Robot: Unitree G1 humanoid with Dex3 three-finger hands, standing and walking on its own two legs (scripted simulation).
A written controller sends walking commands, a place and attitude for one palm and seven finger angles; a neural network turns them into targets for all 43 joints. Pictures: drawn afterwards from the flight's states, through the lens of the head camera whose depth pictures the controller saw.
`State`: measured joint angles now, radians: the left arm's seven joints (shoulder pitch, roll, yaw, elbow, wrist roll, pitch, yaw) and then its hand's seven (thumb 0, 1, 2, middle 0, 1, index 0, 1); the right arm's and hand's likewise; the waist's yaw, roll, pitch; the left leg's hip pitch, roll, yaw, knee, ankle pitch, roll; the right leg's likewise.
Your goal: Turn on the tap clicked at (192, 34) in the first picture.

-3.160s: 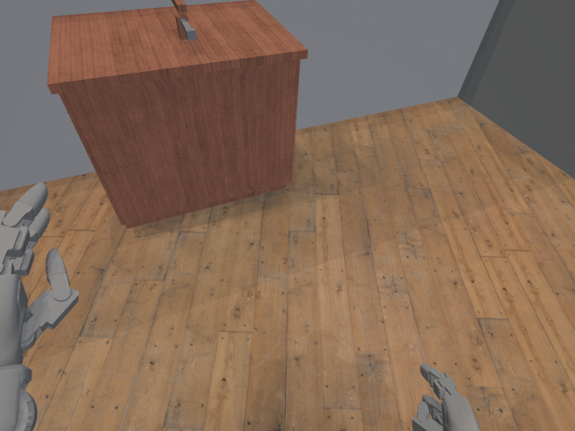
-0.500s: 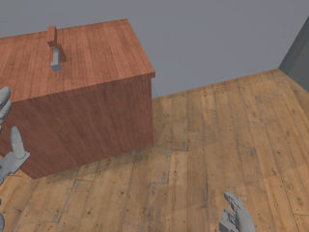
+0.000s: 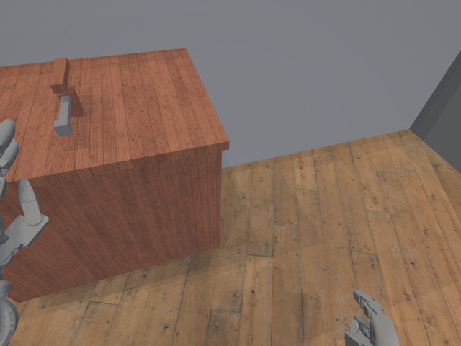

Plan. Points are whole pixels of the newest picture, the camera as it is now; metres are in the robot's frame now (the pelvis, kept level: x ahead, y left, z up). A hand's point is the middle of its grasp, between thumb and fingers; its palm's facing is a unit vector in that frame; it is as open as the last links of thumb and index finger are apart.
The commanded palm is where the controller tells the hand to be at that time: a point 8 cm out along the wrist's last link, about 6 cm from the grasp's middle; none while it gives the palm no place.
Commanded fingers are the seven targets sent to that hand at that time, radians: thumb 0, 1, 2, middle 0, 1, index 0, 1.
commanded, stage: take the last steps up to it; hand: left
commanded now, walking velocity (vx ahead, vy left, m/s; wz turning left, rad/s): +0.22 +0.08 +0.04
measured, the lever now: (63, 127) +0.54 +0.42 +0.05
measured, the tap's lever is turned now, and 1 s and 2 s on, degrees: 0 0 0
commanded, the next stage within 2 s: come to a stop and stand still in 0.36 s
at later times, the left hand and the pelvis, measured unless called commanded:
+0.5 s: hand (84, 165) +0.31 +0.23 +0.18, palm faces +0.42 -0.81 -0.41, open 7.4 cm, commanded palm +0.25 +0.28 +0.19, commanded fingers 0.00 0.90 0.90 -0.20 -0.30 -0.20 -0.30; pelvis +0.10 -0.01 +0.01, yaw +2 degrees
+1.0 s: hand (88, 166) +0.32 +0.24 +0.17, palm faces +0.40 -0.82 -0.41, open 7.4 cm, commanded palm +0.26 +0.28 +0.19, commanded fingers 0.00 0.90 0.90 -0.20 -0.30 -0.20 -0.30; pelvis +0.11 -0.01 +0.01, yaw +2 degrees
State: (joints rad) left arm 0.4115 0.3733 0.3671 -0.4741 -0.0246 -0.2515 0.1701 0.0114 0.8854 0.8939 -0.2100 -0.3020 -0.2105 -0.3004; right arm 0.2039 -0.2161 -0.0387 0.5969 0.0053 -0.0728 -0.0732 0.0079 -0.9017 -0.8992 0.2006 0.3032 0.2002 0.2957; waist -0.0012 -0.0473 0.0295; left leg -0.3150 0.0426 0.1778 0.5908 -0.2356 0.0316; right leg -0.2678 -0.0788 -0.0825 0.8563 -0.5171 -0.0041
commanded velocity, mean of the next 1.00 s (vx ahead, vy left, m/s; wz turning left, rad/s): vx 0.02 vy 0.04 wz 0.01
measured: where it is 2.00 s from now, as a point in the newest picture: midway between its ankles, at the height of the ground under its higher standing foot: outside the picture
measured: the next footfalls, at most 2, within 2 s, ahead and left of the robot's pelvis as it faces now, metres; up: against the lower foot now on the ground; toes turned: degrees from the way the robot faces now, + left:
right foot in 0.24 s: +0.17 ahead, -0.09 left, +0.00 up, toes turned +2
left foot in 0.52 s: +0.15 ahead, +0.11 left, +0.00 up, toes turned +2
